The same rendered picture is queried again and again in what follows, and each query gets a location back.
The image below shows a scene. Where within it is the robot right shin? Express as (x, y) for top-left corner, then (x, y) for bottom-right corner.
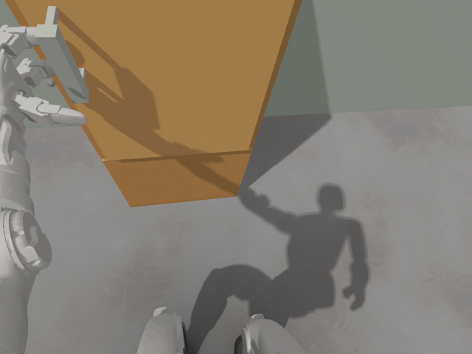
(243, 314), (264, 354)

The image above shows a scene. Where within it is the robot left upper arm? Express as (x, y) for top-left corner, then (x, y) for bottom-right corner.
(0, 209), (52, 354)

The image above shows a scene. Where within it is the left robot forearm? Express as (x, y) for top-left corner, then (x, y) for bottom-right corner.
(0, 105), (35, 217)

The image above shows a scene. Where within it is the robot left hand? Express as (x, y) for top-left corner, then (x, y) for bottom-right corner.
(0, 25), (87, 128)

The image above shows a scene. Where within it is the cupboard door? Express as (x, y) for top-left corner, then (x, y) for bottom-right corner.
(15, 0), (295, 161)

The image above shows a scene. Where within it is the right robot thigh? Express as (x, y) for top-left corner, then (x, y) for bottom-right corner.
(241, 319), (306, 354)

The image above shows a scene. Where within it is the handle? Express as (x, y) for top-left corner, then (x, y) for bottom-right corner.
(35, 6), (89, 103)

